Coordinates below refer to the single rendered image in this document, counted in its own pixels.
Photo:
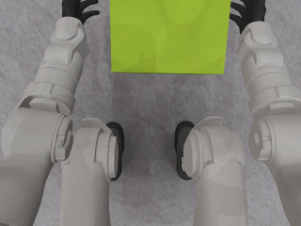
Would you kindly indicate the robot right forearm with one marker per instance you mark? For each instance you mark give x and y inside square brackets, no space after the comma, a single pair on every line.
[268,83]

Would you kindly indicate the robot right hand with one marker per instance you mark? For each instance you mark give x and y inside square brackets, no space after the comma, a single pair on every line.
[252,11]

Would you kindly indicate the robot left hand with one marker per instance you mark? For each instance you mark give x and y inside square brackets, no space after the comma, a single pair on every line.
[75,8]

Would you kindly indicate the left robot upper arm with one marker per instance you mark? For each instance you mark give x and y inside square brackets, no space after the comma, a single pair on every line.
[33,142]

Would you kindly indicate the right robot upper arm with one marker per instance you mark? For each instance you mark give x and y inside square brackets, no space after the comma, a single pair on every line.
[275,140]

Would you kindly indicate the robot left thigh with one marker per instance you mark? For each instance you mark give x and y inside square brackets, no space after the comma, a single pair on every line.
[84,192]

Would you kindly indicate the robot left forearm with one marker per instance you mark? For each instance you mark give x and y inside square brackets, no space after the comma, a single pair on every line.
[59,73]

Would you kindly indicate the carton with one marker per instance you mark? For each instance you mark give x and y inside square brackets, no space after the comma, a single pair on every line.
[169,36]

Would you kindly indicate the robot right shin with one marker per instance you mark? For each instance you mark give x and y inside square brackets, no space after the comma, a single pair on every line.
[217,121]

